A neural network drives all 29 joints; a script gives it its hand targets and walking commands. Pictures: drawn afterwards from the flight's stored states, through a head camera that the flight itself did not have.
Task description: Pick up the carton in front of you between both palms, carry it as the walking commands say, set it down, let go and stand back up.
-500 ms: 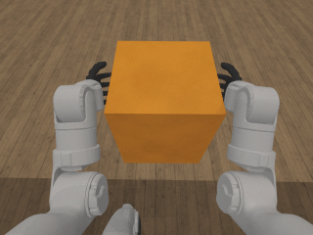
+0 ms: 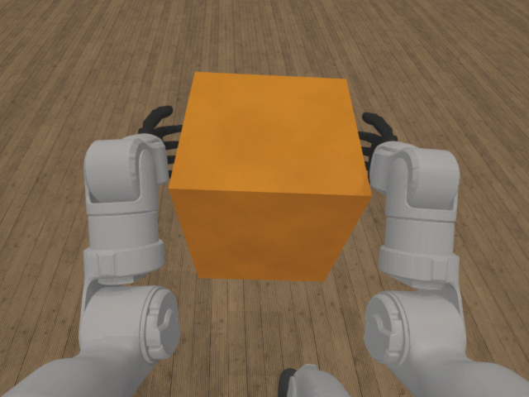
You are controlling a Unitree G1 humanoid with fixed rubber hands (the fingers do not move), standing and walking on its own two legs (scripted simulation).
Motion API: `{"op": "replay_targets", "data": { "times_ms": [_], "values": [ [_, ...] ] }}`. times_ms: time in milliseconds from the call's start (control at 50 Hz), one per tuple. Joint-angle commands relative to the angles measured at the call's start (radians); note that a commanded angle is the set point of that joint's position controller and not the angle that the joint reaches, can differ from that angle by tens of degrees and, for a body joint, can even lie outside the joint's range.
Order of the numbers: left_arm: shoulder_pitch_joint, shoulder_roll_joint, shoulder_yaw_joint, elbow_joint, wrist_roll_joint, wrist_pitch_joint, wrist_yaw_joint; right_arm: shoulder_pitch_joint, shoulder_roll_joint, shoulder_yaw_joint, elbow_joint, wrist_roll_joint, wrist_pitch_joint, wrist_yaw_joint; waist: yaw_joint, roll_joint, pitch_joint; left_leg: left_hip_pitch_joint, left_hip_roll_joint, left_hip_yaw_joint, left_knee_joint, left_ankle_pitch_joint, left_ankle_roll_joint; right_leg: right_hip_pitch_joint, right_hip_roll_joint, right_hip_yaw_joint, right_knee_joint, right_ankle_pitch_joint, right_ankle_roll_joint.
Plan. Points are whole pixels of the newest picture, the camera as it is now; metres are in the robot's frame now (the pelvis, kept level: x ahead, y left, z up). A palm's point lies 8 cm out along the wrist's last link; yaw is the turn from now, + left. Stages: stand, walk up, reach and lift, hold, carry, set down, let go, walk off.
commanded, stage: carry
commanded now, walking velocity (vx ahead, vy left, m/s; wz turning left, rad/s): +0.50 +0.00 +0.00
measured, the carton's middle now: (266, 187) +0.39 -0.01 +0.10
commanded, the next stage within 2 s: none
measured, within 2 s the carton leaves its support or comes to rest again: neither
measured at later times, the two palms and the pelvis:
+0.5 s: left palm (163, 32) +0.68 +0.17 +0.20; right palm (325, 31) +0.69 -0.13 +0.21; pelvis +0.31 +0.02 +0.01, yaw +0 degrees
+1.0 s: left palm (200, 27) +0.92 +0.14 +0.11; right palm (316, 32) +0.92 -0.16 +0.10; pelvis +0.64 -0.01 +0.02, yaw +1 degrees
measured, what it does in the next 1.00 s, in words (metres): climbs: right foot, then left foot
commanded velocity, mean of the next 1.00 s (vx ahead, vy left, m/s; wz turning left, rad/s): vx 0.50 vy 0.00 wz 0.00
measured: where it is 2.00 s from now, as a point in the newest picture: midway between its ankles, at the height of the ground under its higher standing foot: (247, 169)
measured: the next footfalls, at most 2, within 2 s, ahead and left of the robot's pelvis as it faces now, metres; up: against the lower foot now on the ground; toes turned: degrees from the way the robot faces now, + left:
right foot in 0.02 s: +0.20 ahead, -0.10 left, +0.02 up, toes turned -7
left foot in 0.48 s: +0.46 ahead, +0.11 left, +0.02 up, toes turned +7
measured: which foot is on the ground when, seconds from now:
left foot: down 0.00-0.02, up 0.04-0.46, down 0.48-0.92, up 0.94-1.00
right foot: up 0.00-0.00, down 0.02-0.50, up 0.52-0.90, down 0.92-1.00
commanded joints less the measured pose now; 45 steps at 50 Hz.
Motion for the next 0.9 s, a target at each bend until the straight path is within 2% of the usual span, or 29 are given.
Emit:
{"op": "replay_targets", "data": {
  "times_ms": [0,20,40,60,80,100,120,140,180,240,300,380,400,420,440,460,480,500,520,540,560,600,640,700,820,860,880],
  "values": [
    [-0.626,-1.023,-0.587,0.093,-0.383,-0.023,-0.215,-0.696,1.033,0.593,0.011,0.425,0.002,0.266,0.084,0.098,-0.498,0.029,0.13,0.028,0.297,0.884,0.04,0.589,0.071,-0.093,-0.143,0.041,-0.035],
    [-0.621,-1.014,-0.571,0.11,-0.378,-0.034,-0.221,-0.71,1.062,0.586,0.026,0.424,0.0,0.27,0.109,-0.106,-0.62,-0.29,0.057,-0.003,0.575,0.541,-0.017,0.908,-0.202,0.376,-0.171,-0.16,-0.147],
    [-0.635,-1.04,-0.569,0.115,-0.388,-0.048,-0.226,-0.753,1.056,0.583,0.015,0.415,-0.004,0.273,0.139,-0.313,-0.578,-0.571,-0.1,-0.05,0.774,-0.001,-0.032,1.013,-0.331,0.751,-0.294,-0.009,-0.242],
    [-0.675,-1.057,-0.578,0.065,-0.409,-0.052,-0.23,-0.776,1.082,0.583,0.02,0.415,-0.012,0.27,0.125,-0.241,-0.523,-0.673,-0.054,-0.144,0.921,-0.006,0.004,0.988,-0.323,0.699,-0.271,0.121,-0.248],
    [-0.727,-1.096,-0.596,0.011,-0.44,-0.057,-0.234,-0.783,1.086,0.579,-0.002,0.416,-0.019,0.264,0.131,-0.126,-0.503,-0.695,-0.024,-0.15,0.952,0.03,0.021,0.93,-0.301,0.6,-0.232,0.222,-0.231],
    [-0.787,-1.123,-0.616,-0.051,-0.469,-0.063,-0.236,-0.779,1.095,0.577,-0.019,0.414,-0.023,0.254,0.118,-0.044,-0.484,-0.684,0.011,-0.155,0.903,0.089,0.027,0.858,-0.283,0.518,-0.235,0.234,-0.198],
    [-0.833,-1.144,-0.634,-0.104,-0.497,-0.068,-0.237,-0.774,1.097,0.569,-0.042,0.407,-0.026,0.243,0.096,-0.047,-0.477,-0.649,0.031,-0.157,0.839,0.127,0.027,0.794,-0.263,0.465,-0.259,0.177,-0.168],
    [-0.859,-1.155,-0.644,-0.141,-0.516,-0.069,-0.237,-0.768,1.091,0.564,-0.062,0.402,-0.027,0.231,0.083,-0.076,-0.481,-0.62,0.038,-0.152,0.794,0.142,0.025,0.77,-0.247,0.42,-0.273,0.149,-0.152],
    [-0.85,-1.144,-0.654,-0.18,-0.531,-0.064,-0.236,-0.741,1.076,0.575,-0.094,0.391,-0.028,0.21,0.084,-0.1,-0.484,-0.624,0.03,-0.124,0.724,0.139,0.017,0.768,-0.24,0.369,-0.286,0.151,-0.163],
    [-0.816,-1.106,-0.658,-0.197,-0.529,-0.051,-0.235,-0.719,1.038,0.586,-0.125,0.372,-0.021,0.19,0.098,-0.116,-0.465,-0.646,0.038,-0.088,0.532,0.171,-0.003,0.773,-0.235,0.294,-0.304,0.188,-0.183],
    [-0.765,-1.06,-0.654,-0.173,-0.505,-0.035,-0.234,-0.705,1.005,0.6,-0.125,0.365,-0.006,0.187,0.106,-0.147,-0.441,-0.567,0.04,-0.063,0.348,0.314,-0.003,0.741,-0.212,0.219,-0.309,0.24,-0.158],
    [-0.718,-1.018,-0.637,-0.07,-0.46,-0.021,-0.236,-0.682,0.989,0.596,-0.031,0.37,0.017,0.212,0.103,-0.143,-0.362,-0.434,-0.014,0.016,0.1,0.4,0.009,0.73,-0.172,0.118,-0.272,0.393,-0.091],
    [-0.708,-1.012,-0.628,-0.039,-0.448,-0.02,-0.235,-0.682,0.991,0.588,0.001,0.375,0.02,0.221,0.093,-0.151,-0.355,-0.383,-0.03,0.035,0.039,0.415,0.016,0.736,-0.167,0.1,-0.237,0.456,-0.074],
    [-0.702,-1.012,-0.62,-0.008,-0.441,-0.02,-0.234,-0.679,0.998,0.576,0.037,0.377,0.021,0.23,0.058,-0.138,-0.376,-0.261,-0.057,0.075,-0.048,0.455,0.026,0.72,-0.145,0.049,-0.14,0.57,-0.045],
    [-0.696,-1.017,-0.61,0.023,-0.435,-0.021,-0.234,-0.669,1.002,0.56,0.075,0.382,0.019,0.239,0.025,-0.1,-0.43,-0.052,-0.058,0.094,-0.056,0.485,0.042,0.634,-0.112,-0.001,-0.009,0.582,-0.011],
    [-0.695,-1.009,-0.596,0.051,-0.424,-0.022,-0.233,-0.653,1.007,0.541,0.107,0.386,0.016,0.249,-0.011,-0.031,-0.501,0.19,0.092,-0.092,-0.016,0.427,0.075,0.444,-0.098,0.003,0.179,0.321,0.021],
    [-0.709,-1.048,-0.581,0.082,-0.426,-0.018,-0.234,-0.671,0.987,0.517,0.13,0.373,0.007,0.251,-0.017,0.231,-0.592,0.457,0.341,-0.532,-0.019,0.463,0.218,0.116,0.022,0.021,0.45,-0.029,0.062],
    [-0.726,-1.053,-0.573,0.08,-0.425,-0.02,-0.235,-0.656,1.021,0.51,0.143,0.382,-0.001,0.253,-0.03,0.299,-0.539,0.5,0.351,-0.667,-0.083,0.522,0.259,-0.098,0.086,0.079,0.591,-0.298,0.054],
    [-0.745,-1.087,-0.576,0.082,-0.427,-0.025,-0.234,-0.676,1.044,0.503,0.109,0.388,-0.007,0.259,-0.029,0.229,-0.505,0.479,0.339,-0.595,-0.057,0.561,0.241,-0.161,0.033,0.129,0.651,-0.297,0.03],
    [-0.739,-1.113,-0.57,0.079,-0.426,-0.031,-0.232,-0.704,1.081,0.512,0.075,0.402,-0.012,0.265,-0.026,0.114,-0.478,0.413,0.319,-0.52,-0.057,0.608,0.211,-0.159,0.0,0.142,0.626,-0.237,0.027],
    [-0.719,-1.141,-0.565,0.076,-0.422,-0.036,-0.229,-0.731,1.116,0.522,0.034,0.414,-0.018,0.27,-0.013,0.071,-0.446,0.338,0.306,-0.447,-0.082,0.614,0.177,-0.136,-0.032,0.145,0.558,-0.18,0.029],
    [-0.649,-1.186,-0.566,0.059,-0.407,-0.048,-0.222,-0.718,1.17,0.535,-0.02,0.423,-0.028,0.28,0.002,0.108,-0.445,0.267,0.276,-0.341,-0.135,0.593,0.141,-0.065,-0.046,0.123,0.441,-0.117,0.052],
    [-0.559,-1.223,-0.583,0.032,-0.387,-0.064,-0.216,-0.634,1.205,0.552,-0.052,0.412,-0.037,0.29,0.011,0.14,-0.441,0.272,0.259,-0.271,-0.175,0.624,0.139,-0.05,-0.047,0.089,0.332,-0.085,0.074],
    [-0.407,-1.257,-0.637,-0.04,-0.349,-0.095,-0.214,-0.47,1.231,0.599,-0.117,0.384,-0.06,0.302,0.017,0.137,-0.409,0.319,0.225,-0.176,-0.198,0.722,0.122,-0.045,-0.043,0.038,0.128,0.009,0.087],
    [-0.141,-1.218,-0.806,-0.296,-0.329,-0.146,-0.233,-0.163,1.157,0.76,-0.355,0.34,-0.114,0.304,0.008,0.156,-0.342,0.361,0.176,-0.031,-0.166,0.919,0.076,0.095,0.014,-0.062,-0.195,0.229,0.057],
    [-0.027,-1.164,-0.845,-0.363,-0.322,-0.146,-0.245,-0.029,1.109,0.8,-0.41,0.316,-0.116,0.301,0.014,0.16,-0.353,0.342,0.169,0.004,-0.065,1.058,0.053,0.26,0.049,-0.111,-0.29,0.263,0.038],
    [0.034,-1.142,-0.854,-0.368,-0.315,-0.145,-0.252,0.021,1.087,0.819,-0.424,0.312,-0.116,0.303,0.029,0.131,-0.393,0.263,0.149,0.051,0.056,1.07,0.029,0.45,0.069,-0.143,-0.326,0.27,0.024]
  ]
}}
